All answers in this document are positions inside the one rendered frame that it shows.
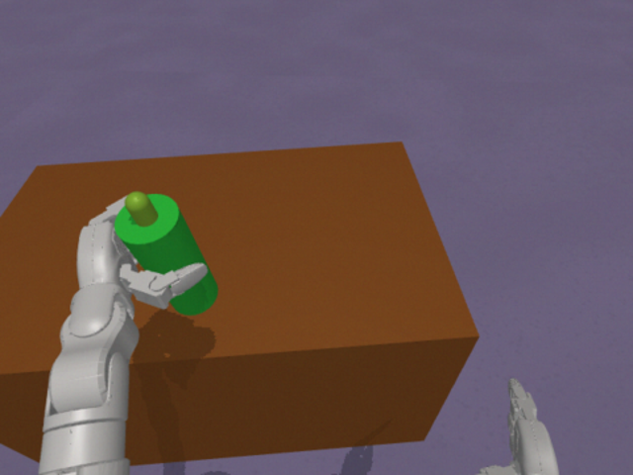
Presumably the left robot hand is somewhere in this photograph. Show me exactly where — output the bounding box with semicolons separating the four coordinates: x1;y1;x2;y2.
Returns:
77;195;208;310

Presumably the left robot arm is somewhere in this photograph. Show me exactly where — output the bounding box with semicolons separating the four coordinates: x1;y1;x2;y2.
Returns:
39;283;139;475

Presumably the bottle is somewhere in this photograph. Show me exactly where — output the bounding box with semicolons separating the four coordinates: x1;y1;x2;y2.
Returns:
115;191;219;316

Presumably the right robot hand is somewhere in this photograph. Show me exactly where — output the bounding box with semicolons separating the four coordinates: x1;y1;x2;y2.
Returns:
476;378;559;475

